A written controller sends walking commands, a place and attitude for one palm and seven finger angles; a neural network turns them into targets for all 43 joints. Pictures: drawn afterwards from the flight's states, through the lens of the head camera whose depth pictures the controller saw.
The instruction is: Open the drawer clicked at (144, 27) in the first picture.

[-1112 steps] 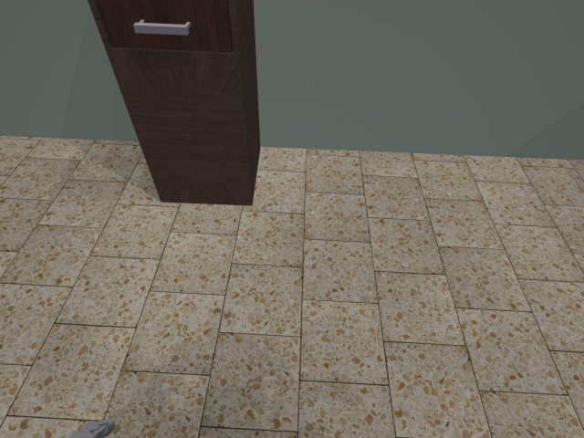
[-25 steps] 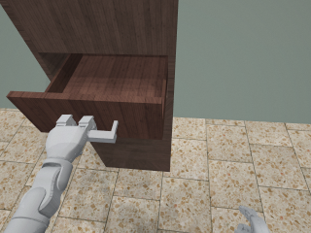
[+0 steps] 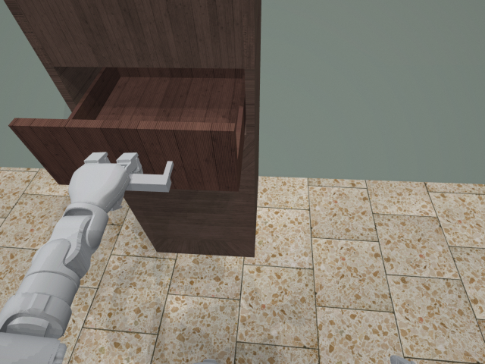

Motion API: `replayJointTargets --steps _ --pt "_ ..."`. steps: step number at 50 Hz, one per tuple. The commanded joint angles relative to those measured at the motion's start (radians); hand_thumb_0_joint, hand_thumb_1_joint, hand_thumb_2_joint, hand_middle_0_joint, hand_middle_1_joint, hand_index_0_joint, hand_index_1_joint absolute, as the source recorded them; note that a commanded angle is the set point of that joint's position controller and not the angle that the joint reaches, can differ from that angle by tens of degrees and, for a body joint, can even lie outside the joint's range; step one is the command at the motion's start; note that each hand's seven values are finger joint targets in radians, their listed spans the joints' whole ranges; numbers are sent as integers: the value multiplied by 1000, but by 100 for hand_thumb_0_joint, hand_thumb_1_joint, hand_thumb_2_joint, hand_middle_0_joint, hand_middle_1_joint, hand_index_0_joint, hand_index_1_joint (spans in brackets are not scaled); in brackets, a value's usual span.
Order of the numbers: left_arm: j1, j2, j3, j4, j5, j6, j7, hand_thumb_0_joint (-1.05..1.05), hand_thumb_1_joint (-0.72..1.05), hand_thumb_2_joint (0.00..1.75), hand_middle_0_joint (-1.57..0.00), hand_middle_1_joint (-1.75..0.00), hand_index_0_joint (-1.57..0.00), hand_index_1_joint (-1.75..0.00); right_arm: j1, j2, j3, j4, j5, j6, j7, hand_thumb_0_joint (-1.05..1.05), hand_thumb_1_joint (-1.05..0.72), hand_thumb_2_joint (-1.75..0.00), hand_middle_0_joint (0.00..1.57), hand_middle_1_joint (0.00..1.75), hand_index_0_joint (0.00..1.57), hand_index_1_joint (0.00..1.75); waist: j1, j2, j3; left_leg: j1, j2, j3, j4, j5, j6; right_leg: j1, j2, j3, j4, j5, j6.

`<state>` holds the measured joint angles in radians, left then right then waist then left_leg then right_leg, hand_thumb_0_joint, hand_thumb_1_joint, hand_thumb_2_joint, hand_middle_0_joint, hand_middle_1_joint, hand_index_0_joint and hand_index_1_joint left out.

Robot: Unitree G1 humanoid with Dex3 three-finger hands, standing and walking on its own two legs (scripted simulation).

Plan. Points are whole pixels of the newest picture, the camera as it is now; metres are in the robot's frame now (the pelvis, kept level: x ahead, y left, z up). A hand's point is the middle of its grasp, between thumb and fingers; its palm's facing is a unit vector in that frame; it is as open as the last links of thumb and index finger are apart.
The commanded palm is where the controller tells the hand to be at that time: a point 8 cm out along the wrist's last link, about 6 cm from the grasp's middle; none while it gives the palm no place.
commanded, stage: pull the drawer open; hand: left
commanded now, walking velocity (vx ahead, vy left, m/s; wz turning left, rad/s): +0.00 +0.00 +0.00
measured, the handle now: (129, 173) +0.42 +0.24 +0.07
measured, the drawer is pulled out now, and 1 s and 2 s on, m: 0.18 0.20 0.28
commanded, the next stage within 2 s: none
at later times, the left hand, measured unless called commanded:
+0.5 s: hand (113, 205) +0.37 +0.26 +0.04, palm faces +0.03 -0.08 -1.00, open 5.4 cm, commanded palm +0.31 +0.27 +0.09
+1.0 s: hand (112, 208) +0.36 +0.26 +0.04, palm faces +0.01 -0.05 -1.00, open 5.4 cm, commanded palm +0.35 +0.26 +0.09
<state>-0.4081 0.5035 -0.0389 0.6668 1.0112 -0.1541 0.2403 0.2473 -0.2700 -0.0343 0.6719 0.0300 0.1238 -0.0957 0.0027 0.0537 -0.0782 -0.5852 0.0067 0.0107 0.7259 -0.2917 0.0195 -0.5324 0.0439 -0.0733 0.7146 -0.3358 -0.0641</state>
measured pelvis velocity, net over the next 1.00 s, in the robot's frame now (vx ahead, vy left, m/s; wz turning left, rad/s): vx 0.05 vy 0.02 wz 0.01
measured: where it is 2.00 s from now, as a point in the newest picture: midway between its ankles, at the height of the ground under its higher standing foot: outside the picture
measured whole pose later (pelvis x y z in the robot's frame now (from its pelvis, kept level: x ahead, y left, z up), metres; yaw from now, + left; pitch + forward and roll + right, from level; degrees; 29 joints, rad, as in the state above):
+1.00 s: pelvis +0.05 +0.02 +0.01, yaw +0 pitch +8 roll -1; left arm -0.13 0.43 -0.15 0.23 1.00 0.01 0.23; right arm 0.08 -0.21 0.01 0.64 0.00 0.13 -0.06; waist 0.09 0.06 -0.08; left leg -0.49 -0.03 0.02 0.70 -0.36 0.04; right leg -0.43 0.02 -0.06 0.67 -0.39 -0.03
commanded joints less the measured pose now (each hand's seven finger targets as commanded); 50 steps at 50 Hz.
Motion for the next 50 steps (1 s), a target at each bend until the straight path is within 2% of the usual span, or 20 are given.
replayJointTargets --steps 1,3,6,8,9,11,13,18,20,25,31,33,36,38,39,41,44,46,48,50 --pt "-407 285 117 -98 5 13 32 0 90 90 -40 -135 -40 -135 -20 -114 -42 -115 2 -44 -3 0 -90 -90 20 30 20 30 -23 -41 -223 62 -56 16 -75 -59 37 78 -36 146 -192 -67 42" --pt "-414 290 124 -72 3 15 40 0 90 90 -40 -135 -40 -135 -12 -117 -44 -110 1 -45 -4 0 -90 -90 20 30 20 30 -30 -69 -228 56 -52 11 -76 -66 38 80 -35 146 -193 -78 41" --pt "-448 261 93 -76 0 16 49 0 90 90 -40 -135 -40 -135 -5 -118 -44 -108 5 -52 -3 0 -90 -90 20 30 20 30 -34 -41 -223 70 -52 9 -85 -87 39 54 -32 136 -192 -102 39" --pt "-444 302 131 -36 1 19 55 0 90 90 -40 -135 -40 -135 0 -123 -43 -102 6 -54 -5 0 -90 -90 20 30 20 30 -34 -96 -222 50 -50 6 -83 -96 42 63 -31 139 -197 -122 41" --pt "-454 301 122 -43 0 19 58 0 90 90 -40 -135 -40 -135 1 -123 -42 -104 8 -57 -5 0 -90 -90 20 30 20 30 -30 -76 -225 45 -50 9 -85 -97 41 66 -35 145 -197 -127 42" --pt "-381 267 116 -71 -4 15 58 0 90 90 -40 -135 -40 -135 -7 -115 -44 -115 7 -57 0 0 -90 -90 20 30 20 30 -2 -26 -245 79 -50 8 -100 -74 38 76 -26 128 -181 -93 31" --pt "-266 251 142 -108 -16 16 56 0 90 90 -40 -135 -40 -135 -19 -114 -51 -129 6 -56 9 0 -90 -90 20 30 20 30 23 -50 -287 107 -47 8 -105 -13 39 122 -16 116 -165 -13 27" --pt "31 176 145 -294 -53 41 50 0 90 90 -40 -135 -40 -135 -83 -112 -49 -186 9 -60 28 0 -90 -90 20 30 20 30 65 -50 -256 141 -35 5 -138 62 31 153 -2 87 -147 73 19" --pt "117 147 134 -372 -54 63 53 0 90 90 -40 -135 -40 -135 -102 -111 -48 -200 9 -65 34 0 -90 -90 20 30 20 30 66 -56 -221 164 -26 5 -143 76 30 129 3 75 -144 84 20" --pt "316 115 138 -574 -48 132 70 0 90 90 -40 -135 -40 -135 -137 -109 -46 -218 -2 -75 50 0 -90 -90 20 30 20 30 77 -24 -248 242 -10 -5 -142 212 16 142 9 53 -116 182 18" --pt "515 74 117 -778 -36 219 65 0 90 90 -40 -135 -40 -135 -172 -99 -36 -228 -15 -77 76 0 -90 -90 20 30 20 30 88 13 -268 346 18 -31 -115 483 -12 133 6 37 -88 276 25" --pt "573 63 111 -815 -41 232 58 0 90 90 -40 -135 -40 -135 -184 -96 -28 -229 -16 -78 83 0 -90 -90 20 30 20 30 83 -6 -258 361 25 -41 -106 558 -22 141 6 35 -84 313 27" --pt "146 115 91 -725 12 246 65 0 90 90 -40 -135 -40 -135 -154 -106 -26 -166 -27 -59 61 0 -90 -90 20 30 20 30 9 5 -210 365 18 -48 -84 487 -20 38 10 29 -82 277 29" --pt "105 133 99 -681 19 250 59 0 90 90 -40 -135 -40 -135 -140 -101 -30 -157 -27 -52 49 0 -90 -90 20 30 20 30 18 -9 -252 381 8 -47 -78 489 -17 60 14 32 -87 285 24" --pt "108 100 63 -657 20 254 50 0 90 90 -40 -135 -40 -135 -143 -93 -29 -154 -26 -50 46 0 -90 -90 20 30 20 30 24 19 -280 399 3 -41 -73 505 -18 67 10 35 -84 303 24" --pt "77 100 56 -637 5 256 31 0 90 90 -40 -135 -40 -135 -141 -91 -28 -146 -24 -42 40 0 -90 -90 20 30 20 30 27 5 -306 410 -5 -40 -66 535 -18 91 9 36 -85 341 25" --pt "23 117 59 -585 -6 242 3 0 90 90 -40 -135 -40 -135 -151 -89 -19 -137 -26 -29 29 0 -90 -90 20 30 20 30 21 -45 -290 372 -18 -30 -67 476 -4 120 4 43 -96 371 28" --pt "-15 102 42 -576 -14 220 -11 0 90 90 -40 -135 -40 -135 -156 -86 -18 -136 -27 -26 25 0 -90 -90 20 30 20 30 21 -40 -286 358 -25 -24 -70 449 4 130 1 45 -100 382 27" --pt "-43 142 76 -539 -13 200 -16 0 90 90 -40 -135 -40 -135 -152 -90 -18 -132 -29 -19 21 0 -90 -90 20 30 20 30 19 -83 -293 332 -32 -17 -66 403 12 154 1 55 -107 391 28" --pt "-71 124 56 -501 -11 179 -18 0 90 90 -40 -135 -40 -135 -158 -82 -16 -135 -29 -18 21 0 -90 -90 20 30 20 30 19 -47 -255 305 -40 -12 -73 333 14 136 -3 55 -114 356 27"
